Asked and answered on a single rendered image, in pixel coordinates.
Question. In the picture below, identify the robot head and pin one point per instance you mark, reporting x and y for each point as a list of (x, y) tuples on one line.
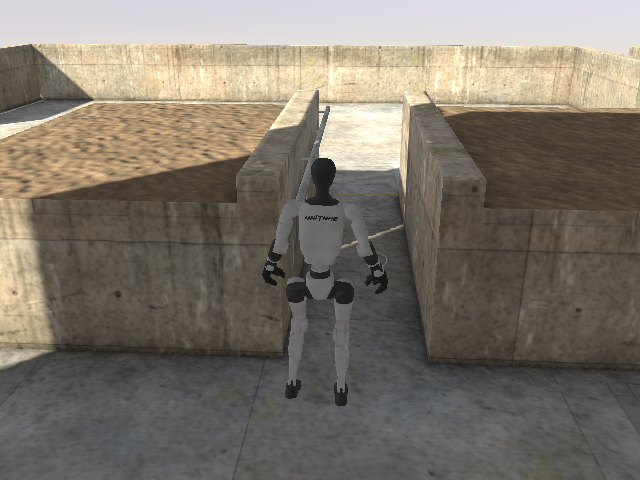
[(323, 172)]

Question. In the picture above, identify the robot left forearm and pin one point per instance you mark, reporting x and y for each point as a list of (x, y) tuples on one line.
[(272, 259)]

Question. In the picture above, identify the robot right upper arm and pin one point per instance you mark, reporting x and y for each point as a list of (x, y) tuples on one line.
[(353, 212)]

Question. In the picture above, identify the robot right foot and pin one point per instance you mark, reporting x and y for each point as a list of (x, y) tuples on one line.
[(340, 398)]

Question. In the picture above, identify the robot left upper arm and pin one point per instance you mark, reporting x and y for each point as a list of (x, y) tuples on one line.
[(289, 211)]

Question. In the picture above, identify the robot right forearm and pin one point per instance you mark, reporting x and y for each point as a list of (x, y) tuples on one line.
[(373, 263)]

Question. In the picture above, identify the left robot hand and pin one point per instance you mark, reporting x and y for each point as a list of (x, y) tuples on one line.
[(266, 275)]

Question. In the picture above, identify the right robot hand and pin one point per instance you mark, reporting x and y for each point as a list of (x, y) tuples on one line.
[(382, 280)]

